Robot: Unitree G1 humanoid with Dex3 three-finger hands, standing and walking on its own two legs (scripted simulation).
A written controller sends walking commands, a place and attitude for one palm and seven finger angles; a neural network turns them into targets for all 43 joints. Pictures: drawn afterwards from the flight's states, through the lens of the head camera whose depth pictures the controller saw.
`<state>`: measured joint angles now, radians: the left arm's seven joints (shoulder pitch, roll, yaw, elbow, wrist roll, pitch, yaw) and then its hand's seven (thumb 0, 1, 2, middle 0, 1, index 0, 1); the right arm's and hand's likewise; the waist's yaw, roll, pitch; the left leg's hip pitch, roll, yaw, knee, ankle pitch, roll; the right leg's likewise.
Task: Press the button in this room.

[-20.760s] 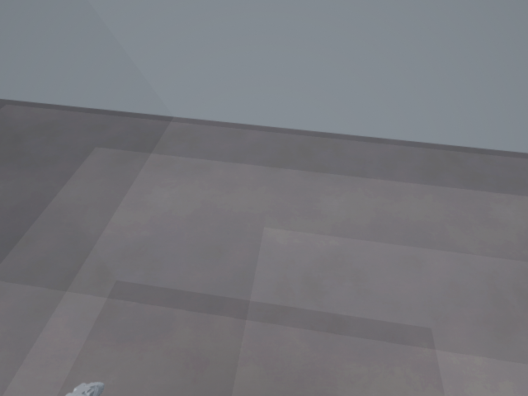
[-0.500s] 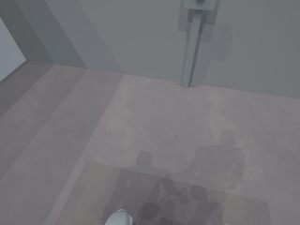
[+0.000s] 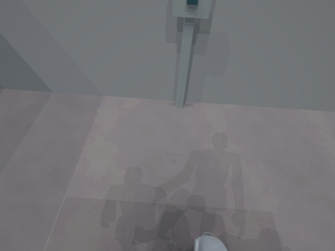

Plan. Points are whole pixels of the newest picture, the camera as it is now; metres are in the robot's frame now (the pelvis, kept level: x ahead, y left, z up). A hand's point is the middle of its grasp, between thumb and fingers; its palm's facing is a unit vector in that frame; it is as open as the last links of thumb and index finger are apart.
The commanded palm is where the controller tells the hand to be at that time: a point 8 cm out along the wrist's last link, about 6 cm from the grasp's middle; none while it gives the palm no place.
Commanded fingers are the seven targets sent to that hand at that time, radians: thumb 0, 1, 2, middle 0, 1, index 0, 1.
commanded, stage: stand and wait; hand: left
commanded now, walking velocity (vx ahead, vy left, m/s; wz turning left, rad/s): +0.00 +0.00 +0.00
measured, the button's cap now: out of the picture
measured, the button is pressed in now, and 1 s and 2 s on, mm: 0 0 0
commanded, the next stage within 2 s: look at it before walking up in 1.02 s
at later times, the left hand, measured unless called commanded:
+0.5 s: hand (117, 241) +0.18 +0.15 -0.18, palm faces +0.09 -0.98 -0.15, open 7.2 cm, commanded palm none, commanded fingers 0.00 0.90 0.90 -0.20 -0.30 -0.20 -0.30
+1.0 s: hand out of the picture +0.08 +0.13 -0.17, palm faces +0.07 -0.99 -0.13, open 7.4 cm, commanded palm none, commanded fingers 0.00 0.90 0.90 -0.20 -0.30 -0.20 -0.30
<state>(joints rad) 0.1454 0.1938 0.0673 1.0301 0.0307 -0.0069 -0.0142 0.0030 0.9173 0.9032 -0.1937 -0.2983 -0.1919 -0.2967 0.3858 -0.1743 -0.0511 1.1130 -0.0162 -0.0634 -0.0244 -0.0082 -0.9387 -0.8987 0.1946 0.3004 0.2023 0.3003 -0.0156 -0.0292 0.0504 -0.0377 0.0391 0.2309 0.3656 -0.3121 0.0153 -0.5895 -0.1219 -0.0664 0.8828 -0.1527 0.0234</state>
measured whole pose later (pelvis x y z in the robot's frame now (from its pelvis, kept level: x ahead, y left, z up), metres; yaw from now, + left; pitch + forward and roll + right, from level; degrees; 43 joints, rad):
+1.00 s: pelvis +0.13 -0.01 +0.00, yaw +1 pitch -1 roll +0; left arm 0.35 0.10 -0.02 1.20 0.01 -0.01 0.03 0.00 0.91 0.90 -0.20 -0.30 -0.20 -0.30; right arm 0.29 -0.12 0.01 1.16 0.00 -0.01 -0.04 0.01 -0.92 -0.90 0.19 0.30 0.20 0.30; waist 0.02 0.00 0.02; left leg -0.08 0.02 0.13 0.36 -0.26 0.01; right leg -0.19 -0.06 -0.15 0.39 -0.17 0.00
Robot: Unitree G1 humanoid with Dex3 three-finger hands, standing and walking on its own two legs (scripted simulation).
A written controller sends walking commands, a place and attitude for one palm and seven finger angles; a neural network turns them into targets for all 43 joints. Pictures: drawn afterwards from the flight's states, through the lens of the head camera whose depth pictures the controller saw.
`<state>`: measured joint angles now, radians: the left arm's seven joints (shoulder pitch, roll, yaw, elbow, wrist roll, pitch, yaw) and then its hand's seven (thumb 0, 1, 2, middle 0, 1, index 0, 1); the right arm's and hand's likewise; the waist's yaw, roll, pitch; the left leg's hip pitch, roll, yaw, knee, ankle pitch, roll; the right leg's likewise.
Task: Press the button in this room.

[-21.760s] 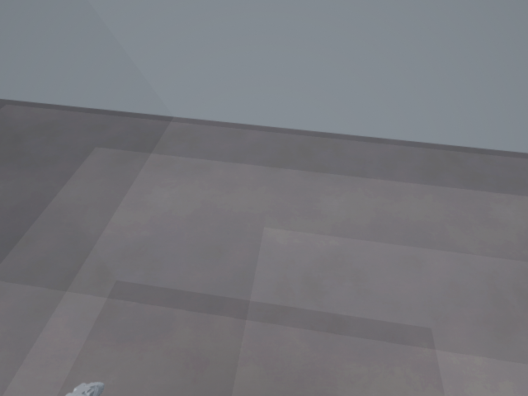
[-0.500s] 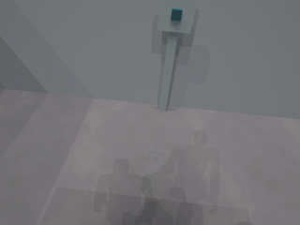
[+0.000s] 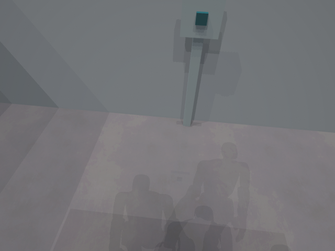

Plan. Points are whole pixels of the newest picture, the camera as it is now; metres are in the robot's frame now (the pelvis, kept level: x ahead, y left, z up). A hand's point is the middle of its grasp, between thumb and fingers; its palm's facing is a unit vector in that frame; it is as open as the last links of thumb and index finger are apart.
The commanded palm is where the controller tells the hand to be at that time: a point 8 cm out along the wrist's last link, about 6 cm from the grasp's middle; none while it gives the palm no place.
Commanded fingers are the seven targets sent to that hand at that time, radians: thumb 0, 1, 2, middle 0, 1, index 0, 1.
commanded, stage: stand and wait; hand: left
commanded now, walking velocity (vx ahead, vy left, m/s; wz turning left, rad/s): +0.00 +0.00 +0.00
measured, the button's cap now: (201, 18) +1.15 -0.08 +0.09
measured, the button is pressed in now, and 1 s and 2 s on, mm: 0 0 0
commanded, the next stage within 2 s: look at it before walking up in 0.02 s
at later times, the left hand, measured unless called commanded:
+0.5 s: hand out of the picture -0.01 +0.15 -0.18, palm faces +0.04 -0.98 -0.17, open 7.3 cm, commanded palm none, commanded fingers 0.00 0.90 0.90 -0.20 -0.30 -0.20 -0.30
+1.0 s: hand out of the picture +0.01 +0.16 -0.19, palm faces -0.05 -0.98 -0.18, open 7.4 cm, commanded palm none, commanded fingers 0.00 0.90 0.90 -0.20 -0.30 -0.20 -0.30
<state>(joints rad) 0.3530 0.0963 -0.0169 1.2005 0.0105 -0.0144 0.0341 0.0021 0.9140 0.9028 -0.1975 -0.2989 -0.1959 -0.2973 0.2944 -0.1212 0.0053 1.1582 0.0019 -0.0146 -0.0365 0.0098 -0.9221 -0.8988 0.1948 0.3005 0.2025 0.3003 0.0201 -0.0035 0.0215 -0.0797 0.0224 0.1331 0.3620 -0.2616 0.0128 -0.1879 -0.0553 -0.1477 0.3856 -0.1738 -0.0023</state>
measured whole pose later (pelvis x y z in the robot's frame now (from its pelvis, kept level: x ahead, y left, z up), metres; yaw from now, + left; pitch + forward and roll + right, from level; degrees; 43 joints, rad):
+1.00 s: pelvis +0.00 -0.01 -0.02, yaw -7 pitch +1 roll +0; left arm 0.27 0.14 0.06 1.07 0.03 0.04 0.00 0.00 0.91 0.90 -0.20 -0.30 -0.20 -0.30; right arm 0.26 -0.15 -0.05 1.06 -0.01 0.02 -0.04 0.01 -0.91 -0.90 0.20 0.30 0.20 0.30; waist 0.01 0.00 0.05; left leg -0.20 0.09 0.23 0.57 -0.38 -0.01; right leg -0.37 0.00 -0.05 0.61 -0.29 -0.03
